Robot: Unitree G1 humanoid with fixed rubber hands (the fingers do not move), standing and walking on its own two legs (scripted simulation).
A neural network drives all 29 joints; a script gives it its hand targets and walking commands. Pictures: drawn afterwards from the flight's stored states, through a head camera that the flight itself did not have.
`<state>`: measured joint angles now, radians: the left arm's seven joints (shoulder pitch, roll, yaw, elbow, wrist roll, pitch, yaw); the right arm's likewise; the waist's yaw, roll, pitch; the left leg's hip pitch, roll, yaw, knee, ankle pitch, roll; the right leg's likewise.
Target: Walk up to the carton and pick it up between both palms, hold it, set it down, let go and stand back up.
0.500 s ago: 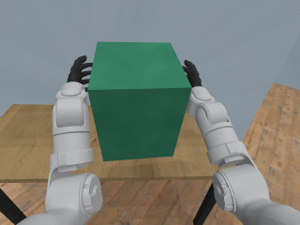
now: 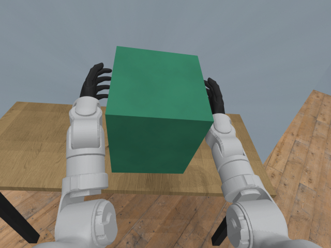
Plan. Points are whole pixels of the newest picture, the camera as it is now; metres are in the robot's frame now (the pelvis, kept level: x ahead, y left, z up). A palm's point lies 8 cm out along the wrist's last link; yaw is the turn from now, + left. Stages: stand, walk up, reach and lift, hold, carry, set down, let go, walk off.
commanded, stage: set down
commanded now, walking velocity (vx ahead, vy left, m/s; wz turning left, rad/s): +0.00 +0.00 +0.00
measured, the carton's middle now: (153, 116) +0.40 +0.01 +0.14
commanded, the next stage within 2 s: none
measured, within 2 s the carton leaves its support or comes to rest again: neither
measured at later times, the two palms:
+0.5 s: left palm (97, 106) +0.38 +0.15 +0.18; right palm (214, 116) +0.38 -0.14 +0.16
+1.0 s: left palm (102, 117) +0.40 +0.14 +0.14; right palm (212, 122) +0.39 -0.15 +0.12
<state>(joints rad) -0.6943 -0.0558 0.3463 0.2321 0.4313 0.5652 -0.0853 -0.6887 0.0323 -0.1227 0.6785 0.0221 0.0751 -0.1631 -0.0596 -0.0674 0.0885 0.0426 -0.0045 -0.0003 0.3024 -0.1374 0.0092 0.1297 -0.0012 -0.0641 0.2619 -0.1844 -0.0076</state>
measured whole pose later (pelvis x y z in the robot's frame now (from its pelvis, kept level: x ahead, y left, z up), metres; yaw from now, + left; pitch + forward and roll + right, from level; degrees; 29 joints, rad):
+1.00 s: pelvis +0.01 +0.00 +0.00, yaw -1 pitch -7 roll +0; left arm -0.69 -0.08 0.37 0.55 0.38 0.31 0.01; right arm -0.68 0.03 -0.26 0.88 -0.10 -0.10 -0.13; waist 0.00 -0.06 0.07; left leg -0.05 0.01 0.03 0.30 -0.14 0.00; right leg 0.04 0.01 -0.07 0.25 -0.18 -0.01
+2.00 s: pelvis +0.02 +0.00 +0.00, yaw -3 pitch +2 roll +0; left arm -0.68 -0.09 0.45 0.79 0.36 0.05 0.02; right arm -0.66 0.08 -0.47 0.92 -0.32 -0.20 -0.07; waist 0.04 -0.02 0.02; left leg -0.19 0.03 0.07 0.31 -0.15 0.01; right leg -0.12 0.01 -0.05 0.27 -0.17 -0.01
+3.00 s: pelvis +0.02 +0.00 +0.00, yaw -3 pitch +4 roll +0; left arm -0.70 -0.13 0.55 0.86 0.45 -0.11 0.01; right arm -0.65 0.11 -0.60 0.93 -0.45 -0.31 -0.04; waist 0.04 -0.03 0.03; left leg -0.26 0.03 0.09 0.31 -0.13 0.01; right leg -0.20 0.01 -0.05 0.28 -0.17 -0.01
